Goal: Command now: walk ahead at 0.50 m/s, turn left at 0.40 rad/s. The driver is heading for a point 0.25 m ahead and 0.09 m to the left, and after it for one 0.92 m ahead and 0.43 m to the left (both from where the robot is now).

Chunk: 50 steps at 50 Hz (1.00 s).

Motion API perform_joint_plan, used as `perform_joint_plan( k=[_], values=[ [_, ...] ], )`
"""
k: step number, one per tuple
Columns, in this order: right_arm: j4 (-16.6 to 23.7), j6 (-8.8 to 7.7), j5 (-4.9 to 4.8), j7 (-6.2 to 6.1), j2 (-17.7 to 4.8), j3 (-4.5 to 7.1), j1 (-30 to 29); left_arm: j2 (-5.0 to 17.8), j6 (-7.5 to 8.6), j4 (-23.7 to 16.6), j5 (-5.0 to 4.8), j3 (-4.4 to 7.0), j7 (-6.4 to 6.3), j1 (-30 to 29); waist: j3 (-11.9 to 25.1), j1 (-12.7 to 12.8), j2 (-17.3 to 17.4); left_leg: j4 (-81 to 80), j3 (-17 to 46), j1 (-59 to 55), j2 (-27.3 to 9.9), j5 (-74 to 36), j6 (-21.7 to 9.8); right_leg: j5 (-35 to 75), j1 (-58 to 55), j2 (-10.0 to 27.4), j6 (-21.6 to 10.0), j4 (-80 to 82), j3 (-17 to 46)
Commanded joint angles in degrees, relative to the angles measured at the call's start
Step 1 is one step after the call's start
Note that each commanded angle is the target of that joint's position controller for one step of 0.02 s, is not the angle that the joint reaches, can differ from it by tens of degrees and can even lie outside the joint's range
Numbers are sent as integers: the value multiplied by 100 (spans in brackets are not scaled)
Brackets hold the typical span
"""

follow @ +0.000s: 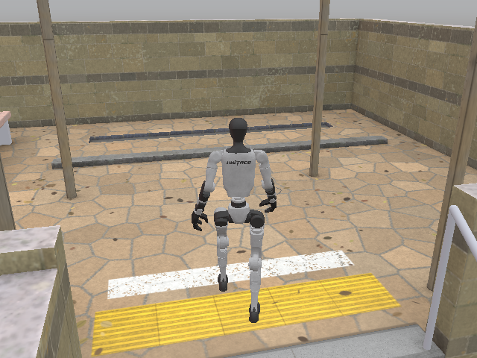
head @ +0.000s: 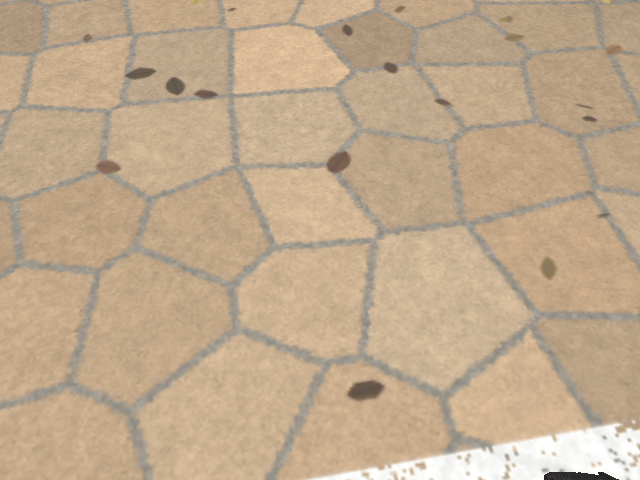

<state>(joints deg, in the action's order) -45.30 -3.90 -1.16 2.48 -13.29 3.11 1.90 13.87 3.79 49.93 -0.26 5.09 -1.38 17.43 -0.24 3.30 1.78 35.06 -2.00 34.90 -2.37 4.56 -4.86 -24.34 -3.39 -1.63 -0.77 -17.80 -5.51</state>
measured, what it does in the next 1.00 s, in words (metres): walks ahead, turning left: left foot, then right foot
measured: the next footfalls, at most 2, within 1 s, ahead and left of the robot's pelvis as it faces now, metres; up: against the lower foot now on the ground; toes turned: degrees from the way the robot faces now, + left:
left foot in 0.04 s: +0.19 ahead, +0.11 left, +0.00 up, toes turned +3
right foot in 0.50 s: +0.48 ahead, -0.04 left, +0.00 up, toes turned +23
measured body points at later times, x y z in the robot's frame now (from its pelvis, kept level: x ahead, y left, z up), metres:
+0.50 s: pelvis +0.28 +0.03 +0.00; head +0.31 +0.05 +0.45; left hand +0.47 +0.32 -0.05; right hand +0.40 -0.23 -0.11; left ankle +0.15 +0.10 -0.72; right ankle +0.44 -0.05 -0.72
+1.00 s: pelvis +0.50 +0.15 +0.00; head +0.52 +0.18 +0.45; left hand +0.35 +0.41 -0.12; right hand +0.83 +0.10 -0.07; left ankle +0.54 +0.32 -0.71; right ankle +0.44 -0.05 -0.72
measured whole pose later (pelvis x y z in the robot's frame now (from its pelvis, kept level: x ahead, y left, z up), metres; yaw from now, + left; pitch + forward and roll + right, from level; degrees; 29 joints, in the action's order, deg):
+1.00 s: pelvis +0.50 +0.15 +0.00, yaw +36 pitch +3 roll -2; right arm -34.2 -0.9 -1.2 2.9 -15.1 3.9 2.9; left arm 17.0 3.7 47.4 -1.5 5.6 -0.8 19.1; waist -1.4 4.8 1.4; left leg 37.0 -1.6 33.1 -2.8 9.0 -4.1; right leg -24.4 -2.3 4.0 3.8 -21.1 -12.6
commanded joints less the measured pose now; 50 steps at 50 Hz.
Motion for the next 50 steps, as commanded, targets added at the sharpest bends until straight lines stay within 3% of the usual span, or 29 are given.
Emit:
perform_joint_plan(
  k=[1,2,3,4,5,6,7,8,11,13,16,21,23,24,25,26,27,28,29,30,31,32,34,38,42,46,48,49,50],
  values=[
    [139,-58,26,15,-915,366,902,969,-16,-356,-63,213,-94,-270,765,-836,-643,-409,-428,-1928,622,105,-407,6495,272,1214,-407,-2108,-29],
    [-19,-37,45,-74,-1427,528,1904,821,32,-497,41,143,-121,-271,1366,-1182,52,-373,1040,-3732,-335,-458,-804,4611,1741,933,-136,-4006,-189],
    [-5,-86,4,-48,-1739,530,1968,88,212,-695,159,-103,14,354,2032,-600,1399,-1056,4182,-5600,-1601,382,-1934,-611,4148,-279,221,-5870,426],
    [35,-43,21,-75,-1338,433,2221,550,414,-703,-41,-41,116,-83,2292,-1003,974,-1631,4683,-5911,-1551,1215,-1831,-630,4842,-108,109,-6402,1288],
    [120,-33,38,-126,-1105,389,1840,710,504,-857,-210,-9,145,-562,1486,-1019,710,-1693,3890,-5343,-1407,1052,-1578,-124,5292,170,38,-6338,1193],
    [263,-37,33,-145,-984,344,1411,695,539,-916,-129,-29,96,-804,1047,-828,40,-1731,3289,-4437,-1218,532,-1413,327,5084,440,9,-5928,1136],
    [340,-43,50,-147,-850,300,1085,727,515,-960,29,20,32,-946,712,-612,-222,-1813,2849,-3544,-1038,-139,-1320,518,4688,593,53,-5468,1073],
    [406,-55,91,-160,-755,255,976,741,443,-1026,77,60,12,-899,611,-409,-181,-1954,2623,-3000,-914,-496,-1319,587,4303,689,88,-5227,1098],
    [465,-81,44,-220,-841,278,1028,573,268,-1168,97,50,-37,-837,410,-222,-16,-2131,2187,-2335,-697,-1034,-1280,719,4117,725,257,-4354,972],
    [466,-67,10,-289,-1006,334,1156,431,232,-1315,136,-10,-44,-1207,304,-302,19,-2149,1864,-2043,-483,-1196,-1150,1395,4033,619,375,-3526,861],
    [436,5,-40,-334,-1021,356,1398,270,254,-1461,104,-88,17,-1785,262,-549,230,-1980,1606,-1819,-150,-952,-873,2490,3551,325,413,-2211,790],
    [416,122,-71,-346,-962,359,1820,491,362,-1699,-21,-38,159,-2329,259,-776,358,-1407,2387,-2476,-367,-239,-782,2377,3311,53,316,-1180,949],
    [486,149,-50,-368,-986,383,1761,616,438,-1689,-46,29,199,-2119,299,-609,512,-1067,2707,-2672,-414,-250,-702,2005,2918,-4,167,-879,955],
    [561,149,-50,-369,-936,370,1626,688,473,-1598,-37,85,192,-1716,426,-356,558,-737,2700,-2603,-265,-506,-587,2081,2318,-28,27,-604,883],
    [682,112,-19,-347,-749,314,1467,889,496,-1502,41,174,161,-1078,872,-31,490,53,2466,-2232,-21,-748,-389,2180,1203,351,-230,-713,1114],
    [853,67,85,-328,-431,205,1432,1271,479,-1428,115,279,108,-92,1653,338,-232,1716,1835,-1344,400,375,-132,2242,-369,1423,-647,-845,2138],
    [951,33,-91,-329,-363,156,2271,1499,409,-1225,150,328,148,240,2186,-64,-2299,3193,1327,514,911,3030,175,1203,-1772,2575,-1583,-381,4652],
    [781,48,-131,-342,-922,259,2211,948,359,-1374,31,221,135,71,1671,52,-1579,3911,1355,1178,409,2804,276,64,-1477,2572,-1487,-176,4793],
    [879,95,-71,-333,-1132,320,1606,661,300,-1430,19,138,90,-121,990,206,-990,4142,1183,1329,239,2205,342,87,-808,2303,-1236,-102,3928],
    [971,129,-2,-329,-1029,317,1278,615,246,-1445,67,91,82,-348,584,102,-525,4093,1016,1166,67,1799,369,667,-75,2071,-1099,22,3302],
    [1073,132,41,-303,-932,324,1096,549,218,-1388,84,63,85,-488,284,-13,-480,3903,991,1080,-76,1563,380,1144,448,1879,-1062,160,2873],
    [1101,152,3,-264,-815,319,1138,498,219,-1357,118,29,86,-565,168,-158,-597,3785,953,842,-204,1460,374,1438,837,1706,-982,308,2448],
    [1106,200,-43,-239,-620,282,1201,482,255,-1227,78,30,106,-589,92,-267,-770,3541,819,733,-293,1398,422,1823,1136,1593,-991,541,1921],
    [1210,237,5,-216,-528,217,798,812,271,-967,80,140,71,-471,70,-248,-581,2672,765,947,-428,689,579,2608,1011,1688,-1058,726,1170],
    [1310,197,-4,-96,-457,150,163,997,210,-797,29,181,43,-341,-38,-25,-565,1381,476,640,-377,-265,508,2728,840,1571,-846,694,424],
    [1516,210,-35,17,-515,155,-302,1231,127,-647,-92,252,51,-103,-215,94,-648,587,149,364,-242,39,299,2821,408,1755,-682,541,102],
    [1571,235,-7,48,-648,226,-201,1378,69,-620,-148,301,41,-125,-152,-64,-743,335,-121,-71,-5,621,83,4064,203,1821,-567,70,-131],
    [1519,252,17,46,-764,302,107,1463,36,-617,-177,327,22,-155,51,-277,-809,180,-335,-612,236,819,-51,5084,174,1772,-487,-481,-307],
    [1296,259,15,34,-952,436,910,1450,-5,-623,-199,313,3,-207,435,-730,-697,-260,-524,-1699,546,509,-236,5724,359,1582,-353,-1513,-555]
  ],
)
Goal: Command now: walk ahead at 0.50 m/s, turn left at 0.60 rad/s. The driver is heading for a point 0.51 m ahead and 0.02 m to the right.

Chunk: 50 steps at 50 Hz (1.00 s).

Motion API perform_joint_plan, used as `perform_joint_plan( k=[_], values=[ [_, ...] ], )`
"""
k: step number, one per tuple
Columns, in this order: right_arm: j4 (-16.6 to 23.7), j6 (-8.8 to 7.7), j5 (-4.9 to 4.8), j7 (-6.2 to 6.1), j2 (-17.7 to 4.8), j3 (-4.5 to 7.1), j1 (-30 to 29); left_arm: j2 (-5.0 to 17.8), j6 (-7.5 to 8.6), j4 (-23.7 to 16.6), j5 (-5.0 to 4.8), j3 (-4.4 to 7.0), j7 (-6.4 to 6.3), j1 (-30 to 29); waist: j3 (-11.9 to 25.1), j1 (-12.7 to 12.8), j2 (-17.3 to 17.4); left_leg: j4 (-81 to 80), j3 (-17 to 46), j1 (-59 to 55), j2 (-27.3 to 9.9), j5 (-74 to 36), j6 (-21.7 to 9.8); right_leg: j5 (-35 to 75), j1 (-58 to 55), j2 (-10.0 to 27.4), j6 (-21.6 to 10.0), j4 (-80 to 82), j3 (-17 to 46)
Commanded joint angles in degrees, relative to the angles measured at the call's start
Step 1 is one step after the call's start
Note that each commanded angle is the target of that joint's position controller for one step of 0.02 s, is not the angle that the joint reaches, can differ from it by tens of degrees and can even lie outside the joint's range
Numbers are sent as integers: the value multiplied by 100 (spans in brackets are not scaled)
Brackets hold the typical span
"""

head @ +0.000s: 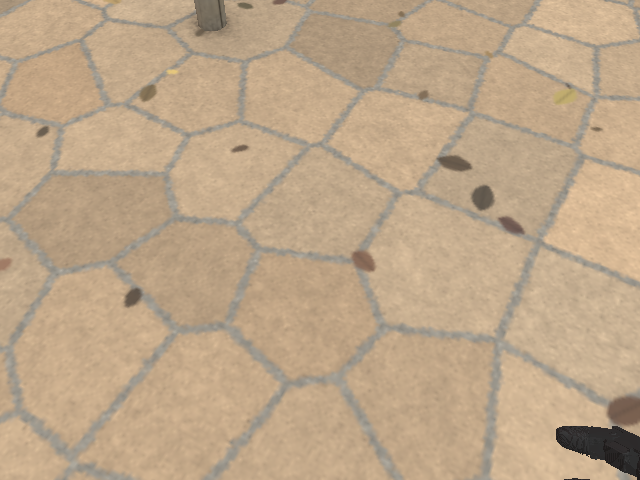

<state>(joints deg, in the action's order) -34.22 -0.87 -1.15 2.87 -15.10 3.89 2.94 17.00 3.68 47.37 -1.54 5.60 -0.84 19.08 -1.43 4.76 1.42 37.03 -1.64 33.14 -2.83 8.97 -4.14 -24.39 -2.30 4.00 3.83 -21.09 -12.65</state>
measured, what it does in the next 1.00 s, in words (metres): walks ahead: left foot, then right foot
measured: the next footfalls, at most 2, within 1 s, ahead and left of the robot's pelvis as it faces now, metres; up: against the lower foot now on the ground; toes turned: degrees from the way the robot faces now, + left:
left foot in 0.02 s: +0.17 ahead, +0.11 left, +0.00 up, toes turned +3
right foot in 0.52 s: +0.48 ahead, -0.05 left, +0.00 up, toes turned +11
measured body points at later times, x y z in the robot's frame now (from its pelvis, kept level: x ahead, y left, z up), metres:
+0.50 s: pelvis +0.28 +0.03 +0.01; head +0.31 +0.04 +0.46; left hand +0.47 +0.30 -0.06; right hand +0.38 -0.25 -0.10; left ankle +0.13 +0.11 -0.72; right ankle +0.44 -0.05 -0.72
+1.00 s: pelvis +0.43 +0.04 +0.01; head +0.44 +0.05 +0.46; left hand +0.51 +0.31 -0.11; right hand +0.63 -0.18 -0.09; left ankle +0.45 +0.19 -0.72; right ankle +0.44 -0.05 -0.72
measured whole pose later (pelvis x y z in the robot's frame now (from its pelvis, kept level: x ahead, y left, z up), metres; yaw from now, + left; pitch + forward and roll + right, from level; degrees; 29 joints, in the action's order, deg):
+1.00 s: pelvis +0.43 +0.04 +0.01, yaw +10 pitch +1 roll -1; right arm -41.6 0.3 0.7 -1.9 -14.0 2.5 9.4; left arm 13.6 2.1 46.7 1.0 0.8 0.9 10.6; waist -0.3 1.2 0.3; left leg 29.3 3.5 18.9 -2.1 11.4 2.3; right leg -15.8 13.1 -3.7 -2.3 -28.0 -0.1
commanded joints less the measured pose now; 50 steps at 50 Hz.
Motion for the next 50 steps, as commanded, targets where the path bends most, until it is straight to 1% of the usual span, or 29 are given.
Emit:
perform_joint_plan(
  k=[1,2,3,4,5,6,7,11,14,16,19,23,25,26,27,28,29,30,31,32,34,37,40,45,46,47,48,49,50],
  values=[
    [-88,-22,-6,-79,-1159,554,1867,925,11,-419,9,181,-80,-262,1076,-1309,-374,-485,-125,-3274,540,-217,-549,4998,1337,792,-584,-2689,56],
    [-91,-52,-57,-157,-1915,671,2025,206,103,-796,293,-64,-37,26,1387,-895,1335,-822,2875,-5144,-1035,76,-1444,87,3982,-121,-177,-4931,190],
    [113,-140,-21,-137,-1733,554,2224,374,335,-952,143,-119,29,-257,2492,-1116,1290,-1860,5059,-5724,-1650,1028,-2056,-988,4823,-546,-183,-5939,1626],
    [38,-203,41,-126,-1332,438,2101,720,443,-1063,-89,-33,85,-743,1871,-1227,790,-1954,4334,-5431,-1507,890,-1756,-446,5366,-254,-276,-6035,1803],
    [26,-237,16,-143,-1124,372,1829,649,497,-1079,-56,-87,75,-884,1350,-1064,477,-1909,3625,-4664,-1290,526,-1563,20,5270,-23,-360,-5624,1747],
    [86,-244,22,-152,-958,306,1397,651,500,-1037,114,-76,29,-936,977,-808,72,-1909,3102,-3789,-1085,-43,-1393,335,4877,173,-345,-5139,1742],
    [149,-252,70,-163,-819,241,1095,733,447,-1025,210,-22,12,-896,787,-571,105,-2011,2734,-3095,-922,-661,-1324,496,4407,287,-324,-4788,1767],
    [40,-294,65,-265,-892,245,1047,508,232,-1057,267,-72,22,-998,472,-369,51,-2281,2154,-2104,-644,-1502,-1325,936,3996,197,-112,-3806,1607],
    [-123,-261,10,-358,-986,277,1271,264,223,-1195,276,-185,56,-1649,296,-578,138,-2230,1754,-1823,-310,-1360,-1068,2137,3790,-29,-21,-2517,1541],
    [-216,-242,-3,-376,-944,256,1409,188,245,-1228,215,-233,121,-1963,279,-725,281,-2181,1599,-1795,-212,-1013,-919,2777,3473,-185,-34,-1721,1483],
    [-429,-270,2,-344,-915,219,1782,265,285,-1285,123,-238,230,-2310,163,-983,360,-2074,1729,-2188,-482,-672,-868,3100,3374,-186,-183,-1251,1452],
    [-605,-222,42,-333,-1002,235,1973,419,303,-1421,89,-192,314,-2414,16,-1009,476,-1678,1920,-3236,-894,-1550,-745,2064,3696,-256,-619,-907,1319],
    [-590,-183,31,-357,-983,215,1773,570,327,-1239,169,-82,302,-1666,382,-573,449,-764,1563,-3304,-578,-3549,-512,2112,2570,-558,-910,-519,1075],
    [-491,-185,82,-381,-869,151,1640,794,360,-1098,270,-1,294,-879,1055,-195,296,317,1302,-2868,-275,-3750,-278,3255,1239,-170,-1200,-697,1485],
    [-366,-250,181,-401,-592,39,1937,1222,373,-1026,396,72,283,-99,1988,-99,-705,2294,969,-1300,385,-1652,118,4976,-823,1032,-1908,-982,3031],
    [-536,-305,150,-368,-542,-11,2479,1073,289,-842,262,47,306,103,2506,-197,-1964,3817,839,79,960,2501,501,5313,-1814,1991,-2704,-470,4849],
    [-509,-311,89,-340,-1017,92,2180,749,217,-949,83,-42,286,-71,2043,-82,-1068,4197,1161,474,630,2499,547,4617,-1372,1820,-2473,-300,4671],
    [-366,-286,16,-333,-1000,92,1598,590,155,-1027,107,-106,242,-450,1378,-110,-593,4136,987,636,376,2144,598,4715,-687,1587,-2205,-288,3867],
    [-285,-250,79,-348,-907,73,1220,455,131,-1034,152,-176,246,-701,877,-215,-176,3764,802,610,191,1944,629,5205,59,1308,-2041,-168,3325],
    [-234,-200,154,-379,-846,85,1105,354,135,-1021,173,-221,231,-845,748,-360,-148,3312,771,408,7,1738,640,5354,495,1137,-1919,-67,3042],
    [-339,-108,143,-408,-526,17,1391,276,132,-919,249,-268,223,-1019,715,-638,-498,2553,676,-292,-78,1465,714,5663,1184,815,-1806,151,2556],
    [-431,-62,160,-470,-332,-55,1441,483,71,-778,256,-212,165,-1176,936,-737,-713,1392,499,-904,-27,933,825,6135,1479,626,-1774,195,2012],
    [-466,-18,132,-483,-397,-43,1136,559,-38,-627,203,-193,118,-1038,1056,-584,-690,659,472,-1303,11,140,815,5488,1484,585,-1661,236,1877],
    [-411,34,157,-479,-426,5,725,398,-146,-454,174,-281,137,-1055,650,-543,-689,-699,457,-1820,60,-149,599,3276,1613,576,-1506,113,2157],
    [-412,15,202,-475,-444,10,718,332,-147,-404,148,-310,142,-975,579,-575,-603,-1224,481,-2123,45,-667,501,2756,1685,440,-1306,21,2172],
    [-375,-3,255,-494,-621,40,701,244,-118,-367,204,-344,147,-795,609,-493,-372,-1261,802,-2502,-253,-1556,384,2205,1846,255,-1060,-138,2148],
    [-322,20,242,-529,-908,102,650,236,-77,-303,302,-340,176,-359,733,-191,131,-962,1020,-2966,-567,-2205,185,1355,2184,-112,-846,-290,1930],
    [-389,67,183,-520,-804,110,576,116,-82,-250,283,-375,172,-203,810,-128,585,-863,1005,-2839,-499,-1411,24,819,2141,-350,-681,-238,1618],
    [-361,88,162,-479,-521,65,516,181,-123,-256,275,-384,160,-519,590,-329,433,-920,940,-2548,-306,-778,79,771,2083,-407,-589,-312,1509]
  ],
)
